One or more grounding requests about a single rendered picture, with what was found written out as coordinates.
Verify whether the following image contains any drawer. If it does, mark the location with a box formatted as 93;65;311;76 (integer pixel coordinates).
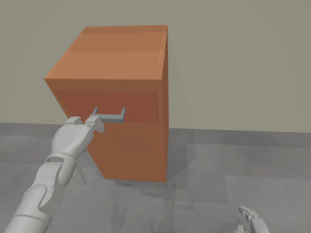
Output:
57;89;158;124

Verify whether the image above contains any handle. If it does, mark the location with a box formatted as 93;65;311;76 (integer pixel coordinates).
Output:
90;107;126;123

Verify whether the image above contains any robot right hand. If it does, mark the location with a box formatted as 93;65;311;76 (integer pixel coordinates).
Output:
234;206;269;233

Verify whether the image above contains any robot left forearm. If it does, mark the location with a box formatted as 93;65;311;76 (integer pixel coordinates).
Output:
3;152;77;233

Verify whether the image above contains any robot left hand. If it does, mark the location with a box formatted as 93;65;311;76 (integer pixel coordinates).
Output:
52;116;105;186

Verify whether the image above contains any cabinet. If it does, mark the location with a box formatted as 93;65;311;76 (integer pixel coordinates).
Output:
44;24;169;183

